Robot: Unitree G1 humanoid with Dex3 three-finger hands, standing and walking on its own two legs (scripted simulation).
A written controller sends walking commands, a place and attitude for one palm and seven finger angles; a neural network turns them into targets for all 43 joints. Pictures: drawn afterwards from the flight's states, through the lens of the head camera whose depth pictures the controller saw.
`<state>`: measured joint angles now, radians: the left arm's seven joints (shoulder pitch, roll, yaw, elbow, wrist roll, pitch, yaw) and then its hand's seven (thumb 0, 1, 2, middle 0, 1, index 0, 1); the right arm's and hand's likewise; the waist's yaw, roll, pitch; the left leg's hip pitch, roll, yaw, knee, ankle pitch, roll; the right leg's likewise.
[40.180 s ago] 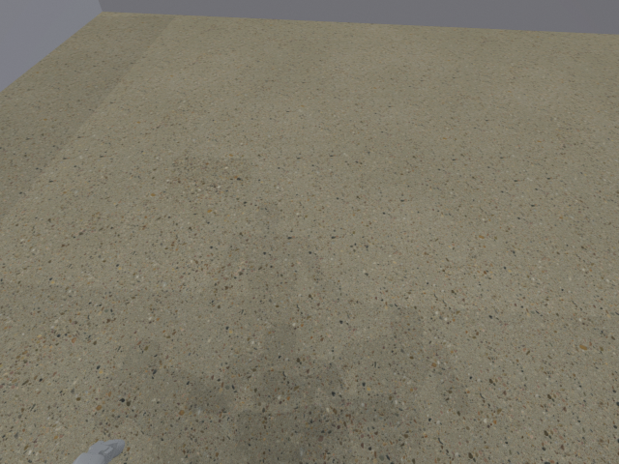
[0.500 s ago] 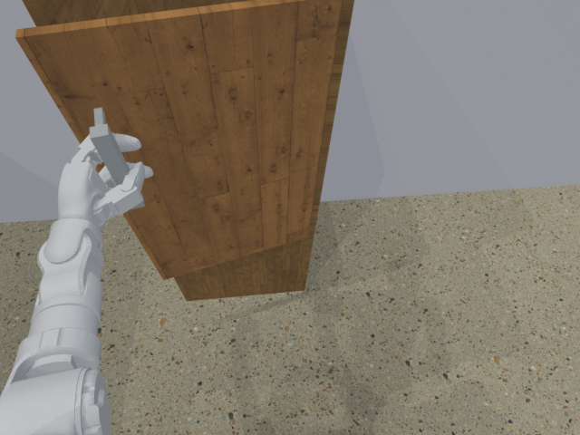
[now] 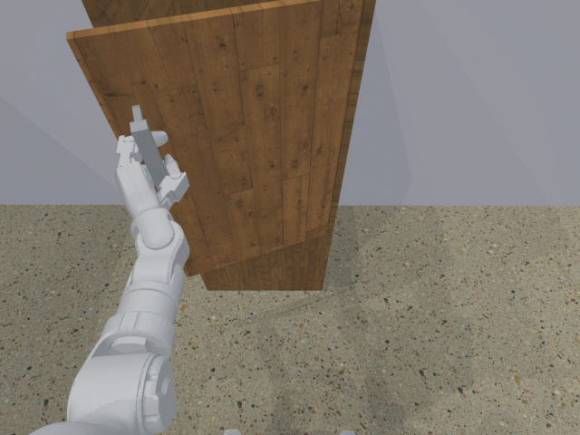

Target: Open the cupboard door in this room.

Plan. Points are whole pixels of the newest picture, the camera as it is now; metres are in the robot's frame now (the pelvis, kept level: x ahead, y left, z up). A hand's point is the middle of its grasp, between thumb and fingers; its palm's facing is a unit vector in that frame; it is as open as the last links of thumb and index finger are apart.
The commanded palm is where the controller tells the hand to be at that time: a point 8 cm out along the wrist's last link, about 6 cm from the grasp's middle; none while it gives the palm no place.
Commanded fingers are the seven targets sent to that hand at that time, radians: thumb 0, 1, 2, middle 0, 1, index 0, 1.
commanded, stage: pull the door open along its arc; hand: left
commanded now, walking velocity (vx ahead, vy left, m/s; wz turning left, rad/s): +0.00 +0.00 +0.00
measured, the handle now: (153, 156) +0.50 +0.20 +0.10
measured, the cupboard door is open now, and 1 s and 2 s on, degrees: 20 47 48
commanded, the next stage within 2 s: open thumb and fingers to let go in 0.60 s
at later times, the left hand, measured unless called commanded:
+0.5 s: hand (213, 228) +0.36 +0.10 +0.10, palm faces +0.34 -0.94 +0.05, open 6.1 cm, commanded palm +0.29 +0.13 +0.09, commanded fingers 0.00 0.90 0.90 -0.40 -1.35 -0.40 -1.35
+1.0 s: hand (241, 247) +0.33 +0.06 +0.10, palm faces +0.38 -0.92 -0.04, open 7.8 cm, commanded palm +0.28 +0.09 +0.09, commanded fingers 0.00 -0.22 0.42 -0.32 -1.23 -0.32 -1.23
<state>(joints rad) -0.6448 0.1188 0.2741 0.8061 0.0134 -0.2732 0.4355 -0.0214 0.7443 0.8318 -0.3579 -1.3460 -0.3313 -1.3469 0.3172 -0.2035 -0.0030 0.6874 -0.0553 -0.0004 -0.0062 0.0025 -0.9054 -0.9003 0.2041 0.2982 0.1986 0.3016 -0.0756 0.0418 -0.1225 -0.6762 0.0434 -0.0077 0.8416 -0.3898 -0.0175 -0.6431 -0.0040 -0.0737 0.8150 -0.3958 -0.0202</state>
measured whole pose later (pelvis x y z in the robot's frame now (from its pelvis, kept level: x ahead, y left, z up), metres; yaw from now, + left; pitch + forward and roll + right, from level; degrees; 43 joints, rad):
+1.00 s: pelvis +0.02 -0.02 +0.01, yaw +2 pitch +6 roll +0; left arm 0.00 -0.11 -0.22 0.06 0.07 0.00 0.57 0.01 0.37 0.67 -0.37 -1.29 -0.39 -1.30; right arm 0.17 -0.16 0.02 0.57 -0.05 0.10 0.00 0.01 -0.91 -0.90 0.20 0.30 0.20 0.30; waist 0.01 0.05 -0.10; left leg -0.45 0.03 -0.03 0.76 -0.40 -0.04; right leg -0.43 -0.02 -0.09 0.77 -0.44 -0.04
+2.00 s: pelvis -0.01 +0.02 +0.01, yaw +0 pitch +3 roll +0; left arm -0.03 -0.01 -0.17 0.14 -0.08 -0.15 0.09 -0.01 -0.50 0.30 -0.13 -0.31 -0.13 -0.32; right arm 0.25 -0.20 0.04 0.56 0.01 -0.05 -0.01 0.01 -0.91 -0.90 0.20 0.30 0.20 0.30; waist 0.01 0.04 -0.06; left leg -0.45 0.00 0.02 0.75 -0.36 0.01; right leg -0.44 -0.04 -0.05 0.76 -0.38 0.01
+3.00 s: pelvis +0.01 -0.01 +0.00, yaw +2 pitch +6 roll +0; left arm 0.48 0.17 0.01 -0.27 -0.20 -0.23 -0.18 -0.01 -0.50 0.30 -0.15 -0.30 -0.15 -0.31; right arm 0.26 -0.24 0.02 0.50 0.02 -0.16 -0.06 0.01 -0.90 -0.90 0.20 0.30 0.20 0.30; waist 0.02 0.05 -0.08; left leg -0.53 0.02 -0.02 0.86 -0.43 -0.02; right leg -0.50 -0.02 -0.09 0.86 -0.46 -0.02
